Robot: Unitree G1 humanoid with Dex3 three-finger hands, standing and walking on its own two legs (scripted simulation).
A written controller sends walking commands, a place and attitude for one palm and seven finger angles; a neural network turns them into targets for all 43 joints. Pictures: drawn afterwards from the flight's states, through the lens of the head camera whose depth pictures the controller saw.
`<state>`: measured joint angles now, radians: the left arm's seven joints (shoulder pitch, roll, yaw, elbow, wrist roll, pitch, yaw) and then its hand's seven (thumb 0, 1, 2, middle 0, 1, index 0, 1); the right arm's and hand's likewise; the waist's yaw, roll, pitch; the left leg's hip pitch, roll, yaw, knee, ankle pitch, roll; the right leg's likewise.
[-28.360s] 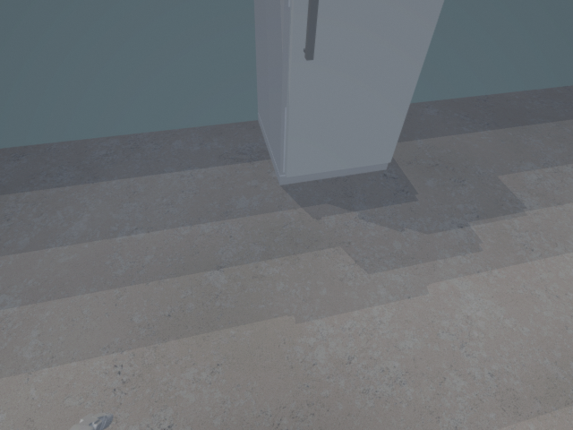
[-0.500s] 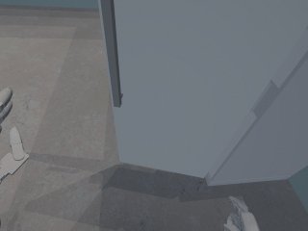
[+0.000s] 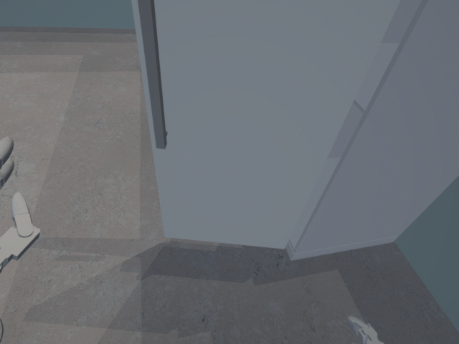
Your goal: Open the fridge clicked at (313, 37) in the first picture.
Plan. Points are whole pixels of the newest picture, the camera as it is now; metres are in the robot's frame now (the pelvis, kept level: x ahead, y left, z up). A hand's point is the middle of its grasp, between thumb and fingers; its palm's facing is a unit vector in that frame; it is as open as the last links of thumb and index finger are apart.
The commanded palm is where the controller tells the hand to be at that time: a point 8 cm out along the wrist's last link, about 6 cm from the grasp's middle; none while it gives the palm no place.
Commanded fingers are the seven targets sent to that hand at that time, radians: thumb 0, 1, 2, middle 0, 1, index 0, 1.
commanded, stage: stop stepping back and stand still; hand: left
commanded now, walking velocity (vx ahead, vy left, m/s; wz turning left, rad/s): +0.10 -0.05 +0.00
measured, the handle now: (156, 71) +0.67 +0.23 +0.15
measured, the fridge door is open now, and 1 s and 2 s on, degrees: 74 74 74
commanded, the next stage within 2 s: let the arm hang, fingers relaxed in 0.82 s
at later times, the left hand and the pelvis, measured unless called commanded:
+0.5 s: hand (2, 257) +0.17 +0.28 +0.16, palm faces +0.51 -0.78 -0.36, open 7.4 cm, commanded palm +0.11 +0.32 +0.18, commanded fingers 0.00 0.90 0.90 -0.20 -0.30 -0.20 -0.30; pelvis -0.02 +0.01 -0.01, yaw +2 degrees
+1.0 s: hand (35, 274) +0.19 +0.29 +0.08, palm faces +0.29 -0.84 -0.46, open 7.4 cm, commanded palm none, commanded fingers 0.00 0.90 0.90 -0.20 -0.30 -0.20 -0.30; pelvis -0.03 +0.02 +0.00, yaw +2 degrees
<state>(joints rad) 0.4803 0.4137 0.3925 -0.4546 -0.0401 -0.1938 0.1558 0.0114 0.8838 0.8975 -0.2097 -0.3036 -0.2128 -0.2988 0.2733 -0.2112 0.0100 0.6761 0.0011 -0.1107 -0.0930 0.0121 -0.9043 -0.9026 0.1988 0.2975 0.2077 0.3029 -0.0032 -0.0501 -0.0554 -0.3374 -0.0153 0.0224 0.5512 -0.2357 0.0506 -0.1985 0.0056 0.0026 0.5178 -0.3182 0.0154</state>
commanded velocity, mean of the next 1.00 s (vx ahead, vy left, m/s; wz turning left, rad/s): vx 0.05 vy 0.00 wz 0.00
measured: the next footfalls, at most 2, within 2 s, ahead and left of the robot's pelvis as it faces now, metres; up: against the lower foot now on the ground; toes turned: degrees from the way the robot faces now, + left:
none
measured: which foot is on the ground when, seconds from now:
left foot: down 0.00-1.00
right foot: down 0.00-1.00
